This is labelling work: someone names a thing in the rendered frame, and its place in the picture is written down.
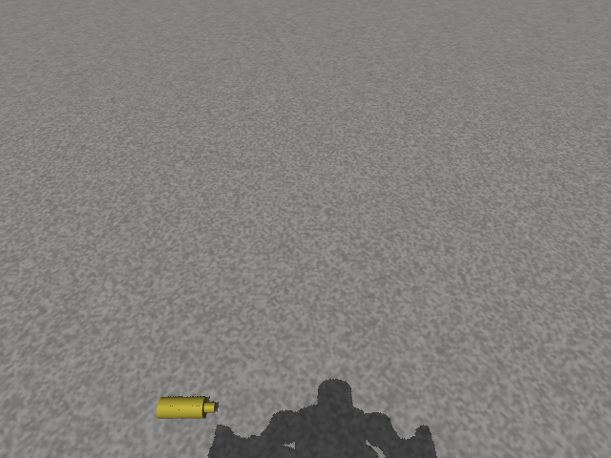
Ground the bottle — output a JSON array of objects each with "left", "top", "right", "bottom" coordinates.
[{"left": 157, "top": 397, "right": 216, "bottom": 419}]

